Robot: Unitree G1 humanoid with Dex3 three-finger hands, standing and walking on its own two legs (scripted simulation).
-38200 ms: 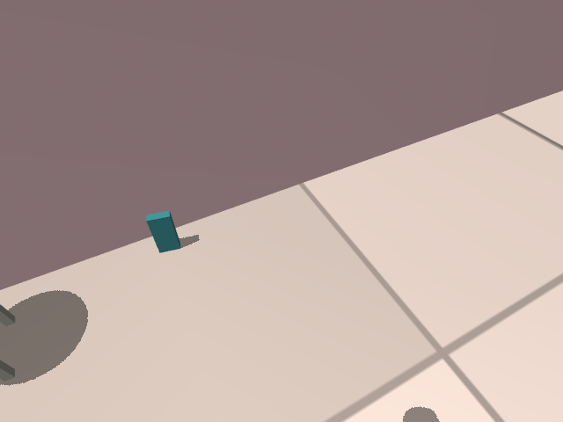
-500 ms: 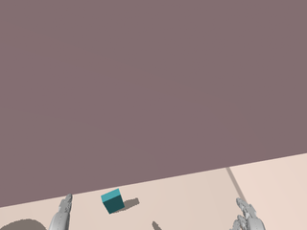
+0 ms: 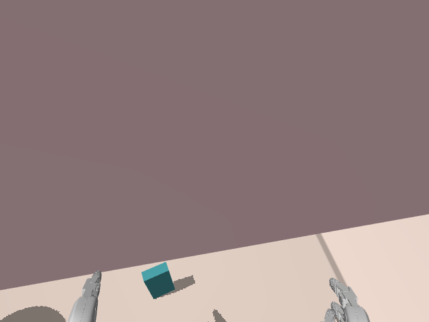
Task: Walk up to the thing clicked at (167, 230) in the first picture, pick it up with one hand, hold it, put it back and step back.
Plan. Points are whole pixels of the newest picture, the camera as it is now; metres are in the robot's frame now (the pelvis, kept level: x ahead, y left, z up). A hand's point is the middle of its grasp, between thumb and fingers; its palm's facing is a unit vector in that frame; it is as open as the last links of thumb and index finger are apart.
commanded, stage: stand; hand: left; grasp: from the side
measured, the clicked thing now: (159, 281) +0.41 +0.23 -0.61
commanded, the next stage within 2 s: none
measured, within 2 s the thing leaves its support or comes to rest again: neither
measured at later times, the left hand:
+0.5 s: hand out of the picture +0.13 +0.23 -0.11, palm faces -0.02 -0.94 -0.35, open 8.1 cm
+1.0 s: hand out of the picture +0.04 +0.25 -0.10, palm faces +0.00 -0.93 -0.36, open 7.4 cm
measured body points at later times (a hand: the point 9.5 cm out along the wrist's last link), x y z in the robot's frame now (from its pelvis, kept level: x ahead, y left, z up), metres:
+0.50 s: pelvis +0.00 +0.00 +0.02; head +0.02 +0.00 +0.47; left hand +0.13 +0.28 -0.08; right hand +0.12 -0.28 -0.09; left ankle +0.01 +0.13 -0.69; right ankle +0.01 -0.14 -0.69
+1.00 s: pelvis -0.01 +0.00 +0.06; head -0.01 -0.01 +0.51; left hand +0.04 +0.30 -0.08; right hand +0.06 -0.28 -0.09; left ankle +0.01 +0.13 -0.69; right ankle +0.01 -0.14 -0.69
